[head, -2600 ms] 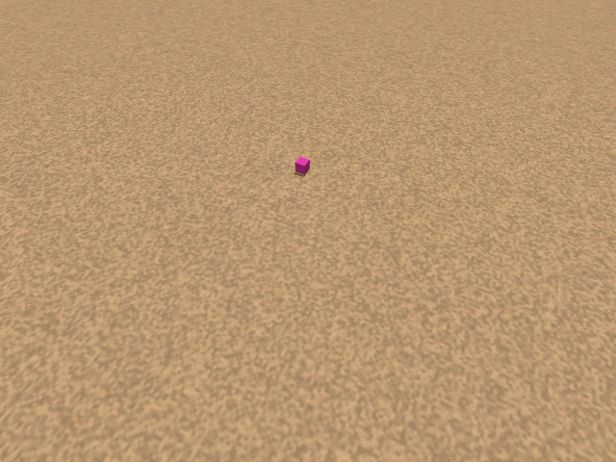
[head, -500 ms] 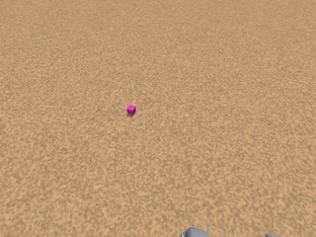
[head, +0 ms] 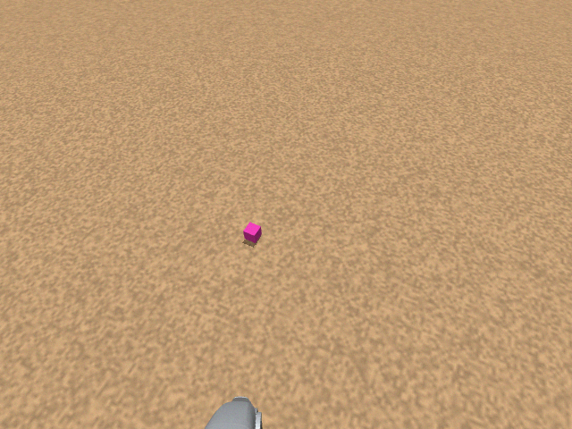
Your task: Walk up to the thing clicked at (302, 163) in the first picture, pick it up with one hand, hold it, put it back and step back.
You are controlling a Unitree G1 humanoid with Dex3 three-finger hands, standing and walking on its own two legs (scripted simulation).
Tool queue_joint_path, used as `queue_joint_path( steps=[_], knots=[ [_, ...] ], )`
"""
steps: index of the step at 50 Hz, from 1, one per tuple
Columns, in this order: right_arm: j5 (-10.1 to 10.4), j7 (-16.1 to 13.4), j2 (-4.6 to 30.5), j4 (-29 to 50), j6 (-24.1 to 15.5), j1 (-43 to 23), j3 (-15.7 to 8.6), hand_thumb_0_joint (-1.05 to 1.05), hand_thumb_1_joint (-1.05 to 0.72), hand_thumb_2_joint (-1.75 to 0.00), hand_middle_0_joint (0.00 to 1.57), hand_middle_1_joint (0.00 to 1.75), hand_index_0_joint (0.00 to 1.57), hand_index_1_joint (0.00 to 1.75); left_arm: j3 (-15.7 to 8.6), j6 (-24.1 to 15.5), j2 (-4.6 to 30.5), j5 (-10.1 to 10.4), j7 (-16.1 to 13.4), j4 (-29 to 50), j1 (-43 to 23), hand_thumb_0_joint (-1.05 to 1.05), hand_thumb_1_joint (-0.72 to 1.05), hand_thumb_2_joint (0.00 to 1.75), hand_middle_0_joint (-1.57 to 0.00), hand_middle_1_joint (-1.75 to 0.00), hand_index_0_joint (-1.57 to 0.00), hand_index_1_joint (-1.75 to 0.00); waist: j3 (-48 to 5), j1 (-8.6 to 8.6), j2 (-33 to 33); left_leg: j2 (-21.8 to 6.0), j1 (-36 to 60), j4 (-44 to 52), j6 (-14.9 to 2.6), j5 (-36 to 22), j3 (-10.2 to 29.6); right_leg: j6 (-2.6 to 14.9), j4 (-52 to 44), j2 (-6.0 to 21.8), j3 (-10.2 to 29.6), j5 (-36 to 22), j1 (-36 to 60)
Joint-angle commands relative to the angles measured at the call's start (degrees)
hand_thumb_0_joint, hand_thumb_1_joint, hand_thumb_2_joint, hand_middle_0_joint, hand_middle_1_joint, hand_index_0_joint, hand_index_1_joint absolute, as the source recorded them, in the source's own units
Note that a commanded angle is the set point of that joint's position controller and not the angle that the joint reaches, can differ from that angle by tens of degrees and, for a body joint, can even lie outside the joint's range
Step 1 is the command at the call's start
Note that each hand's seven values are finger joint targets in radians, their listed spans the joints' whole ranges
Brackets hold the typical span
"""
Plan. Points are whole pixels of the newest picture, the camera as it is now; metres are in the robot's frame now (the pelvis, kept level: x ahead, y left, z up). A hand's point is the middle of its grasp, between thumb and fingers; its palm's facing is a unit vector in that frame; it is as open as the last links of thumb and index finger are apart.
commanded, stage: walk up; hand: left
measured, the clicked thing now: (252, 232) +0.94 +0.25 -0.74
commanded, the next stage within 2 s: none
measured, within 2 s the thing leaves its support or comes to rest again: neither
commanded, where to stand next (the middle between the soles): +0.56 +0.03 m, yaw -2 degrees
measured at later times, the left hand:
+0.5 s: hand (149, 322) +0.29 +0.29 -0.13, palm faces -0.10 -0.91 -0.41, open 7.4 cm
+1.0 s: hand (151, 277) +0.40 +0.33 -0.16, palm faces -0.05 -0.92 -0.38, open 7.4 cm
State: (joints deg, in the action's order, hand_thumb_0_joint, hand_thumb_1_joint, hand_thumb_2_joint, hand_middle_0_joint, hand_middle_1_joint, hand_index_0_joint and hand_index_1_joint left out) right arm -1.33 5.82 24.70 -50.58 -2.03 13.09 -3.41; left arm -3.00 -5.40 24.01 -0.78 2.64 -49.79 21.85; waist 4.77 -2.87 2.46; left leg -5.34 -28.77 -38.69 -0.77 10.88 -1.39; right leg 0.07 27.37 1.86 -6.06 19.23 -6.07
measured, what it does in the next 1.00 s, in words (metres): walks ahead: left foot, then right foot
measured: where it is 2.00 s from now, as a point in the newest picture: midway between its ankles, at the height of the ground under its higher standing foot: (295, 330)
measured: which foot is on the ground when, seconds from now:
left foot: up 0.00-0.04, down 0.06-0.52, up 0.54-0.88, down 0.90-1.00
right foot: down 0.00-0.08, up 0.10-0.48, down 0.50-0.92, up 0.94-1.00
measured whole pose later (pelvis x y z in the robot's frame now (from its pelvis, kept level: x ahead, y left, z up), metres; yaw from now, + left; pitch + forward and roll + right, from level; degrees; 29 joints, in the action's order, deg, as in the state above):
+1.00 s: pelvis +0.37 +0.05 -0.01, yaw -1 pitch -3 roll -1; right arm -0.9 3.9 24.2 -48.8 -4.5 15.5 -3.8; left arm -2.3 -2.4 25.3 -0.5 1.5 -52.5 19.5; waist 4.0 -0.1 -1.6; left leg -2.8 -20.6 -37.7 -1.2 14.2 -4.0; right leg 2.3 58.7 2.5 0.4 26.7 -19.4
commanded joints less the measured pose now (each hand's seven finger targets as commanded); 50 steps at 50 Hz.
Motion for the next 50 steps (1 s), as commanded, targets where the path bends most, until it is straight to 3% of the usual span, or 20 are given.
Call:
queue_joint_path(
  steps=[1,3,4,5,10,16,21,23,24,25,26,27,31,33,41,44,45,46,47,50],
  knots=[
    [0.5,-0.6,8.9,5.4,-2.1,-1.0,-3.7,0.00,-0.90,-0.90,0.20,0.30,0.20,0.30,-4.2,-1.0,17.0,0.6,-1.2,5.1,-2.9,0.00,0.90,0.90,-0.20,-0.30,-0.20,-0.30,-2.6,2.85,-7.3,2.7,13.6,6.1,-1.39,-1.3,-4.2,9.87,-4.1,12.5,7.1,-12.1,-7.7],
    [-0.4,-1.9,13.9,1.8,-2.7,12.5,-5.8,0.00,-0.90,-0.90,0.20,0.30,0.20,0.30,-2.5,-0.8,12.6,0.4,-1.5,5.6,-1.6,0.00,0.90,0.90,-0.20,-0.30,-0.20,-0.30,-10.3,9.42,5.0,0.8,32.6,10.4,-5.08,5.5,3.1,6.30,20.6,7.0,2.9,-17.7,-15.6],
    [-1.0,-2.7,18.7,2.6,-3.1,14.8,-7.1,0.00,-0.90,-0.90,0.20,0.30,0.20,0.30,-0.7,-0.6,6.9,1.2,-1.3,6.3,1.1,0.00,0.90,0.90,-0.20,-0.30,-0.20,-0.30,-11.4,8.89,19.1,-13.4,39.0,17.1,-8.18,13.5,26.3,2.89,36.1,-0.9,2.8,7.7,-29.1],
    [1.2,-3.1,20.9,4.5,-3.2,12.5,-7.3,0.00,-0.90,-0.90,0.20,0.30,0.20,0.30,-1.8,-0.1,12.0,1.3,-2.1,5.1,2.5,0.00,0.90,0.90,-0.20,-0.30,-0.20,-0.30,-11.4,8.07,11.3,-20.2,35.6,24.6,-13.23,20.0,40.3,3.28,41.1,-2.5,7.7,11.4,-32.4],
    [1.9,-3.7,12.6,6.1,-3.7,4.1,-3.9,0.00,-0.90,-0.90,0.20,0.30,0.20,0.30,-2.3,0.4,12.8,1.3,-1.2,0.4,3.3,0.00,0.90,0.90,-0.20,-0.30,-0.20,-0.30,-2.8,2.95,5.4,-10.9,20.0,22.4,-10.47,-4.7,12.1,2.14,35.1,4.0,10.3,0.1,-25.3],
    [1.2,-3.4,14.6,7.3,-4.0,4.7,-4.4,0.00,-0.90,-0.90,0.20,0.30,0.20,0.30,-2.5,0.9,10.8,0.2,0.6,3.0,-4.4,0.00,0.90,0.90,-0.20,-0.30,-0.20,-0.30,-0.7,4.44,6.2,-10.7,18.2,25.0,-13.51,1.6,7.8,0.31,18.7,5.5,5.3,-3.9,-24.4],
    [1.3,-2.9,14.2,8.3,-3.2,3.2,-4.2,0.00,-0.90,-0.90,0.20,0.30,0.20,0.30,-3.3,0.2,10.3,0.1,1.0,2.6,-6.6,0.00,0.90,0.90,-0.20,-0.30,-0.20,-0.30,-1.7,3.59,4.4,-8.3,13.1,20.8,-10.83,6.9,5.2,1.21,8.4,1.8,2.0,-9.4,-13.1],
    [1.2,-2.9,13.4,8.9,-2.5,1.1,-3.7,0.00,-0.90,-0.90,0.20,0.30,0.20,0.30,-3.8,-0.2,11.0,-0.1,0.5,1.0,-2.1,0.00,0.90,0.90,-0.20,-0.30,-0.20,-0.30,-3.5,0.38,1.0,-6.5,10.0,12.5,-9.10,8.0,2.5,1.44,3.5,0.1,0.8,-9.8,-3.6],
    [1.1,-3.0,10.5,9.0,-2.5,3.1,-2.5,0.00,-0.90,-0.90,0.20,0.30,0.20,0.30,-4.8,-0.8,12.9,-0.1,-0.3,-0.3,2.5,0.00,0.90,0.90,-0.20,-0.30,-0.20,-0.30,-7.1,-1.90,-5.3,-4.0,6.9,2.1,-7.26,5.1,0.5,2.45,0.9,0.2,3.7,-6.0,5.4],
    [1.3,-2.9,6.3,9.8,-2.7,5.4,-1.1,0.00,-0.90,-0.90,0.20,0.30,0.20,0.30,-6.2,-1.4,17.6,-0.6,-1.1,-0.6,6.8,0.00,0.90,0.90,-0.20,-0.30,-0.20,-0.30,-9.0,-3.33,-19.1,2.7,-2.3,-15.1,-3.92,11.4,-5.0,5.65,-7.1,12.3,22.1,4.0,11.6],
    [1.3,-3.3,8.2,9.3,-2.2,6.1,-1.2,0.00,-0.90,-0.90,0.20,0.30,0.20,0.30,-6.5,-1.6,21.3,-0.1,-1.4,1.1,5.8,0.00,0.90,0.90,-0.20,-0.30,-0.20,-0.30,-7.9,-2.88,-17.6,6.9,-12.0,-23.2,-1.99,19.9,-2.1,12.86,-14.3,23.1,42.0,11.3,13.5],
    [0.8,-3.8,12.6,8.0,-1.6,3.8,-2.4,0.00,-0.90,-0.90,0.20,0.30,0.20,0.30,-5.9,-1.2,20.1,0.7,-1.4,1.9,3.0,0.00,0.90,0.90,-0.20,-0.30,-0.20,-0.30,-5.2,-2.21,-9.7,2.6,-11.1,-26.9,-1.64,19.8,3.4,16.53,-13.3,25.0,42.6,11.3,7.2],
    [1.4,-3.1,11.6,4.0,-1.1,7.8,-2.5,0.00,-0.90,-0.90,0.20,0.30,0.20,0.30,-4.5,-1.2,15.6,1.0,-1.7,3.5,-3.5,0.00,0.90,0.90,-0.20,-0.30,-0.20,-0.30,-2.5,1.93,-11.3,-0.4,-5.5,-19.9,-0.77,10.2,5.2,12.04,-12.7,15.2,20.6,-0.3,-1.4],
    [0.7,-2.4,10.8,3.3,-0.9,8.0,-2.7,0.00,-0.90,-0.90,0.20,0.30,0.20,0.30,-4.4,-1.2,15.7,0.5,-1.4,4.3,-4.2,0.00,0.90,0.90,-0.20,-0.30,-0.20,-0.30,-2.0,1.93,-11.9,-0.3,-1.7,-14.9,0.39,8.8,2.4,12.61,-12.5,14.0,15.4,-1.8,-6.1],
    [0.1,-1.1,9.6,4.8,-1.6,1.4,-3.5,0.00,-0.90,-0.90,0.20,0.30,0.20,0.30,-4.5,-0.8,17.1,0.3,-0.9,5.2,-4.1,0.00,0.90,0.90,-0.20,-0.30,-0.20,-0.30,-0.7,1.37,-10.9,0.5,6.7,1.4,0.60,2.0,-1.5,11.56,-11.1,13.5,12.2,7.7,-10.9],
    [0.0,-2.0,11.5,1.9,-2.5,9.8,-4.6,0.00,-0.90,-0.90,0.20,0.30,0.20,0.30,-3.2,-0.2,14.3,0.0,-1.1,5.4,-5.6,0.00,0.90,0.90,-0.20,-0.30,-0.20,-0.30,-4.4,7.10,-3.3,3.3,23.5,6.3,-0.91,3.0,-2.9,8.16,2.9,10.6,7.7,0.6,-17.9],
    [-0.2,-2.8,14.2,0.8,-2.9,14.7,-5.6,0.00,-0.90,-0.90,0.20,0.30,0.20,0.30,-2.0,-0.1,11.2,0.0,-1.0,5.5,-3.5,0.00,0.90,0.90,-0.20,-0.30,-0.20,-0.30,-7.6,9.42,7.1,-0.6,30.5,13.4,-2.97,13.2,5.1,6.15,19.8,6.3,3.3,-4.9,-21.6],
    [-0.6,-3.4,18.9,2.6,-3.4,14.9,-6.3,0.00,-0.90,-0.90,0.20,0.30,0.20,0.30,-0.6,0.0,6.2,1.0,-0.8,5.9,-0.8,0.00,0.90,0.90,-0.20,-0.30,-0.20,-0.30,-6.6,7.99,18.7,-14.2,34.6,22.5,-7.33,19.6,31.7,1.72,34.7,-2.8,2.4,8.7,-34.8],
    [1.0,-3.4,20.8,3.6,-3.2,13.6,-6.7,0.00,-0.90,-0.90,0.20,0.30,0.20,0.30,-2.1,0.5,12.7,0.7,-2.0,4.3,-2.3,0.00,0.90,0.90,-0.20,-0.30,-0.20,-0.30,-4.3,8.22,11.0,-20.1,28.6,25.5,-14.11,22.0,39.4,2.96,38.9,-1.0,7.2,12.7,-35.6],
    [1.2,-4.1,15.0,5.3,-3.2,7.3,-4.5,0.00,-0.90,-0.90,0.20,0.30,0.20,0.30,-2.2,0.6,13.2,1.3,-1.8,1.7,-0.9,0.00,0.90,0.90,-0.20,-0.30,-0.20,-0.30,-1.3,4.34,4.2,-12.9,23.3,21.7,-11.92,5.0,20.4,2.82,35.9,3.6,11.1,3.6,-31.6]
  ],
)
